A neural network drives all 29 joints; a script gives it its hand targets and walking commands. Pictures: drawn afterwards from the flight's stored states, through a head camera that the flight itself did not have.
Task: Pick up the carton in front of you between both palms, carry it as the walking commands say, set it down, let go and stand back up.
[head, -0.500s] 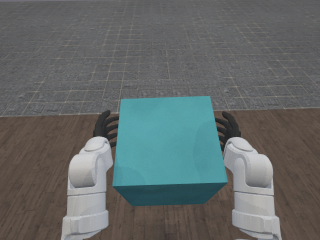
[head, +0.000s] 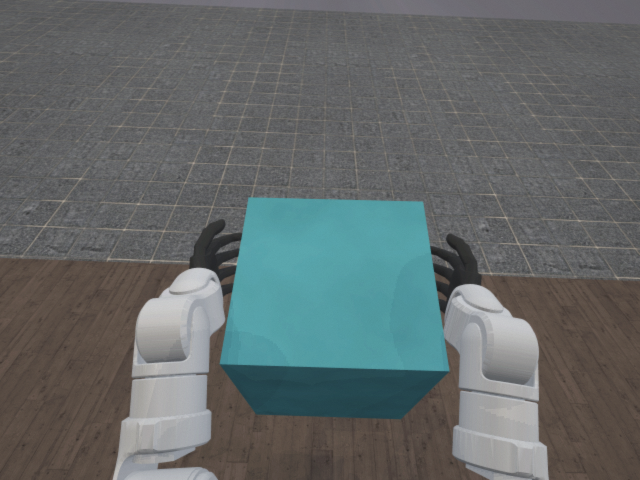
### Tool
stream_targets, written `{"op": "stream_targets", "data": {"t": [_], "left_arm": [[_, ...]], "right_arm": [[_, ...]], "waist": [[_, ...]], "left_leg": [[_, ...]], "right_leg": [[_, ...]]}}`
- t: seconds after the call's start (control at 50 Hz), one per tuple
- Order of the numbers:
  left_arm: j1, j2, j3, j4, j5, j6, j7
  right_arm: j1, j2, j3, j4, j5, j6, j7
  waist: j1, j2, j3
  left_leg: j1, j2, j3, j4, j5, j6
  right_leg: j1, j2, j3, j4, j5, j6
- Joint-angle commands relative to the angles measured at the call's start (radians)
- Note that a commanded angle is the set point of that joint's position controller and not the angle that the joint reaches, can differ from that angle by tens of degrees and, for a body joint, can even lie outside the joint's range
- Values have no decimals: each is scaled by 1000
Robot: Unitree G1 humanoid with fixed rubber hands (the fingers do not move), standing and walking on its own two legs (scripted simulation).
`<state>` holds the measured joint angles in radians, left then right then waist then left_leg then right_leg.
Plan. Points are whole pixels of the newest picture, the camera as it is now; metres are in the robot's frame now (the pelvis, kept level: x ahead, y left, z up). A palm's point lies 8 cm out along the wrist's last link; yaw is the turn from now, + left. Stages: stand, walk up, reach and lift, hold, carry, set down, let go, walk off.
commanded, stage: carry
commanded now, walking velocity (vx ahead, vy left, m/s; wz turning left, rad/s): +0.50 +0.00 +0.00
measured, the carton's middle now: (331, 318) +0.33 +0.02 +0.04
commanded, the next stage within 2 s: none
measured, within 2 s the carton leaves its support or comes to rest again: neither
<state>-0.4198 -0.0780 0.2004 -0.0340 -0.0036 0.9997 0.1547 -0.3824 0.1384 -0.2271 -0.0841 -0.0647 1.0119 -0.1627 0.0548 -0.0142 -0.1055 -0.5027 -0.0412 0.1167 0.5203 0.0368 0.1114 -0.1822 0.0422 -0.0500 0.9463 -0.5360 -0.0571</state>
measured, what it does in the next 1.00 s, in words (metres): goes down: right foot 0.04 m lower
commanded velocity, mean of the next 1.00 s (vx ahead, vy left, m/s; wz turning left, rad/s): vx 0.50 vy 0.00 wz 0.00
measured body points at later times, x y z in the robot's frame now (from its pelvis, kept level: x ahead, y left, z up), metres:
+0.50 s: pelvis +0.29 +0.00 -0.03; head +0.29 +0.00 +0.42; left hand +0.62 +0.14 +0.08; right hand +0.62 -0.16 +0.08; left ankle +0.11 +0.06 -0.71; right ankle +0.42 -0.06 -0.76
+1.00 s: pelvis +0.58 +0.01 -0.05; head +0.59 +0.00 +0.40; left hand +0.90 +0.18 +0.05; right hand +0.92 -0.12 +0.05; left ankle +0.72 +0.10 -0.77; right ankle +0.41 -0.06 -0.76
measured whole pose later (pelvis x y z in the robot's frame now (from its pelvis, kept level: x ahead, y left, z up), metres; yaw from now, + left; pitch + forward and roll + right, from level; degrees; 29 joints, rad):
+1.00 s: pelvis +0.58 +0.01 -0.05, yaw +0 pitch +5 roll -1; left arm -0.40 -0.12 0.19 -0.07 0.00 0.98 0.16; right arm -0.35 0.12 -0.23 -0.16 -0.04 1.03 -0.16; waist 0.09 0.02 -0.09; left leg -0.57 0.00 0.07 0.49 0.12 0.07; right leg -0.11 0.07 -0.07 0.58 -0.43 -0.09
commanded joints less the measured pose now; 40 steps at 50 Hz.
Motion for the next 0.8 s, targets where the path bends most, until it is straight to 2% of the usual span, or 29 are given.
{"op": "stream_targets", "data": {"t": [0.0,0.02,0.04,0.06,0.08,0.1,0.12,0.16,0.2,0.24,0.3,0.36,0.38,0.4,0.42,0.44,0.46,0.48,0.5,0.52,0.54,0.56,0.58,0.6,0.64,0.68,0.72,0.78], "left_arm": [[-506,-790,-609,-86,-182,20,-30],[-546,-836,-603,-76,-181,14,-32],[-542,-858,-588,-71,-163,2,-34],[-535,-884,-588,-83,-147,-15,-38],[-535,-899,-588,-87,-134,-29,-43],[-522,-900,-587,-91,-121,-42,-44],[-514,-899,-600,-107,-116,-56,-44],[-475,-874,-614,-109,-102,-71,-40],[-439,-850,-622,-125,-95,-81,-36],[-418,-824,-629,-148,-96,-83,-31],[-407,-779,-631,-178,-99,-75,-23],[-396,-716,-613,-184,-96,-51,-12],[-387,-695,-599,-177,-92,-40,-8],[-377,-671,-582,-166,-85,-28,-4],[-357,-649,-561,-147,-78,-15,0],[-333,-632,-541,-125,-69,-4,5],[-332,-619,-522,-117,-59,6,7],[-334,-603,-505,-102,-64,15,7],[-350,-573,-488,-70,-76,27,11],[-389,-616,-519,-120,-102,25,11],[-416,-657,-532,-116,-126,27,7],[-464,-699,-551,-133,-147,25,-2],[-521,-743,-581,-159,-166,17,-14],[-575,-780,-609,-177,-190,8,-27],[-612,-833,-647,-179,-222,-13,-50],[-617,-844,-664,-183,-237,-26,-64],[-596,-836,-668,-175,-242,-32,-70],[-528,-805,-653,-152,-229,-34,-66]], "right_arm": [[-471,672,567,-35,163,-5,3],[-534,724,584,-56,187,-16,15],[-584,767,615,-74,215,-26,29],[-653,801,656,-125,251,-43,42],[-696,837,689,-138,281,-57,55],[-713,864,718,-147,306,-72,65],[-702,868,729,-150,317,-84,72],[-647,841,727,-135,312,-96,75],[-597,814,726,-133,303,-103,73],[-554,788,719,-135,293,-104,67],[-514,744,705,-140,279,-94,56],[-490,687,689,-135,266,-71,40],[-488,670,684,-129,262,-62,35],[-485,657,680,-121,259,-51,29],[-489,647,674,-111,256,-40,22],[-493,641,669,-100,253,-29,16],[-501,629,658,-90,250,-17,10],[-537,626,646,-93,249,-6,5],[-533,607,611,-52,237,7,-3],[-526,638,618,-96,244,8,-7],[-558,645,603,-99,241,15,-11],[-586,669,586,-87,236,16,-10],[-590,703,578,-85,222,8,-7],[-594,726,571,-75,208,-1,-3],[-586,752,577,-61,182,-20,5],[-598,765,608,-77,183,-38,9],[-583,755,619,-85,181,-48,8],[-558,725,627,-112,178,-53,4]], "waist": [[-130,191,-452],[-121,95,-379],[-96,47,-349],[-75,29,-334],[-70,35,-333],[-69,61,-338],[-70,90,-346],[-85,100,-350],[-107,102,-355],[-121,113,-344],[-145,110,-304],[-169,106,-251],[-165,109,-236],[-146,117,-235],[-110,118,-253],[-61,87,-299],[-18,22,-345],[-6,-109,-391],[-10,-232,-421],[10,-207,-485],[14,-109,-416],[8,-46,-341],[-11,-2,-312],[-28,2,-314],[-24,-31,-314],[-14,-51,-314],[-4,-63,-311],[17,-81,-306]], "left_leg": [[798,412,-697,-52,16,217],[641,360,-629,-94,-37,173],[540,337,-557,-121,-50,148],[468,326,-507,-136,-71,137],[428,311,-474,-148,-99,125],[424,295,-447,-148,-65,121],[442,286,-416,-138,4,127],[503,281,-369,-109,179,130],[576,270,-335,-83,329,116],[627,240,-291,-61,418,87],[664,192,-239,-34,473,59],[658,155,-194,-7,437,47],[623,153,-183,11,418,42],[588,153,-170,59,441,34],[555,148,-148,153,464,14],[493,123,-102,297,420,-15],[336,97,-78,457,220,-39],[65,33,-66,676,-278,-61],[-163,-43,-100,865,-676,-78],[-266,-33,-146,980,-634,-75],[-292,19,-161,925,-580,-54],[-279,36,-163,850,-522,-54],[-241,60,-164,779,-479,-56],[-196,79,-168,714,-455,-62],[-169,81,-138,628,-407,-70],[-209,90,-128,559,-347,-80],[-257,94,-118,490,-266,-86],[-275,84,-90,358,-121,-82]], "right_leg": [[-651,-13,90,519,-28,4],[-609,-34,98,446,18,-1],[-561,-66,94,377,70,4],[-529,-83,84,314,93,7],[-494,-91,80,269,122,11],[-487,-90,68,235,156,17],[-496,-94,63,202,184,24],[-547,-99,52,131,243,32],[-593,-95,40,50,319,32],[-608,-85,24,-43,410,25],[-589,-51,-19,-208,534,14],[-512,-14,-72,-402,636,-3],[-447,-8,-79,-460,670,-17],[-364,4,-86,-504,693,-30],[-250,11,-93,-541,718,-42],[-78,4,-101,-586,773,-48],[133,-64,-46,-540,836,-50],[360,-280,205,-380,1174,-119],[503,-437,484,-377,1232,-200],[515,-459,586,-447,782,-292],[401,-413,587,-507,526,-272],[282,-358,536,-548,492,-234],[188,-340,469,-563,491,-209],[124,-328,410,-576,488,-197],[92,-304,349,-589,529,-189],[135,-299,317,-578,681,-187],[194,-288,274,-561,817,-170],[270,-231,194,-514,965,-130]]}}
